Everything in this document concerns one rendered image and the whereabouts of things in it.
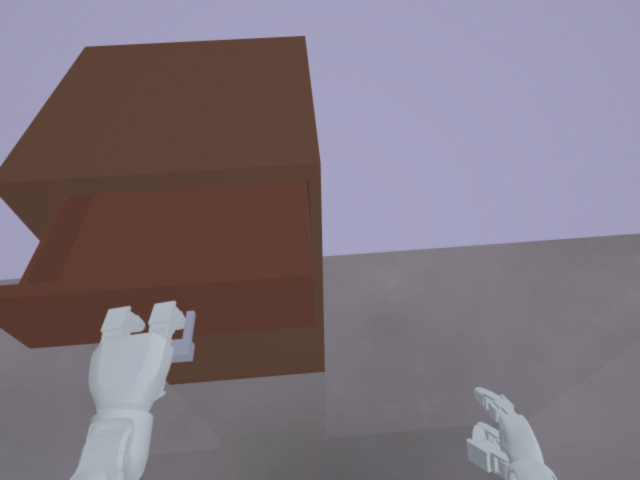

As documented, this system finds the robot right forearm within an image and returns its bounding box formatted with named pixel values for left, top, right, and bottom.
left=507, top=459, right=557, bottom=480

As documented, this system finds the handle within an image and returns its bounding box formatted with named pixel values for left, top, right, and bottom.
left=170, top=311, right=196, bottom=363

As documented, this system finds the left robot hand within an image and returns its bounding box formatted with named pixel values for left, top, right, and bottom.
left=88, top=301, right=186, bottom=414

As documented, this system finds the cabinet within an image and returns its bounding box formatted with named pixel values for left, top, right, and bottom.
left=0, top=36, right=325, bottom=385

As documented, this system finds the right robot hand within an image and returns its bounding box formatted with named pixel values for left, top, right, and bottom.
left=466, top=387, right=544, bottom=480

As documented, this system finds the robot left forearm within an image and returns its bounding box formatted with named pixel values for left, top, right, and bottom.
left=69, top=407, right=153, bottom=480

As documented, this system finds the drawer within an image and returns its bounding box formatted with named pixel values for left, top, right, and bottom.
left=0, top=181, right=315, bottom=349

